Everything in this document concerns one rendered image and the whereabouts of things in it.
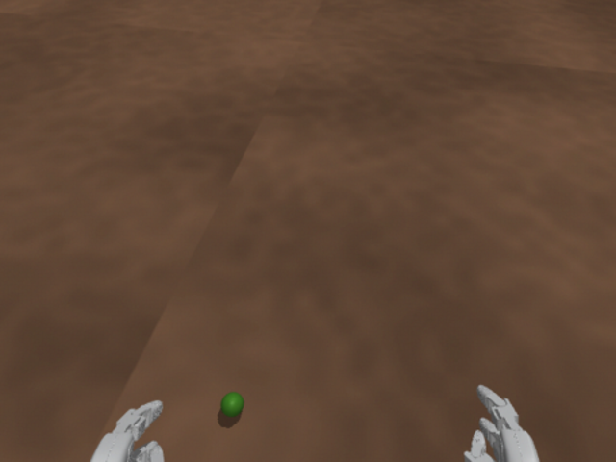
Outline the ball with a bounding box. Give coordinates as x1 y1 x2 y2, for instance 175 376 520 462
220 392 244 417

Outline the left robot hand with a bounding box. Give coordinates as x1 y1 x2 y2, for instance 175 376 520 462
90 400 164 462

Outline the right robot hand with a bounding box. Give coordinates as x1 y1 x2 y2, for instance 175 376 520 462
464 385 540 462

